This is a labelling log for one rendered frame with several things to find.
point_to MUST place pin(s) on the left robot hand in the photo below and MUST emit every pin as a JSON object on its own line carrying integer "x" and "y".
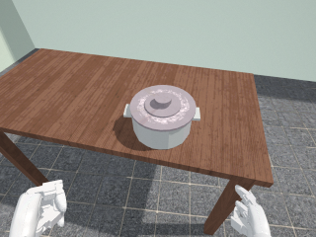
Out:
{"x": 47, "y": 201}

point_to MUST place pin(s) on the pot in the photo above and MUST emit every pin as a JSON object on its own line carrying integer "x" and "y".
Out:
{"x": 161, "y": 140}

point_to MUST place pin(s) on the table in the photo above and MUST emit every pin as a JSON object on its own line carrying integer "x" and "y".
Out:
{"x": 78, "y": 99}

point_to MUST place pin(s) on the lid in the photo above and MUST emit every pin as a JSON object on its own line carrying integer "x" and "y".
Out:
{"x": 163, "y": 119}

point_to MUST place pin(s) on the right robot hand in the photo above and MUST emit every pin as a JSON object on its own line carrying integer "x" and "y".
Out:
{"x": 253, "y": 220}

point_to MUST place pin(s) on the knob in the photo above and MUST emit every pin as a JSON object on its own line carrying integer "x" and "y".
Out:
{"x": 163, "y": 99}

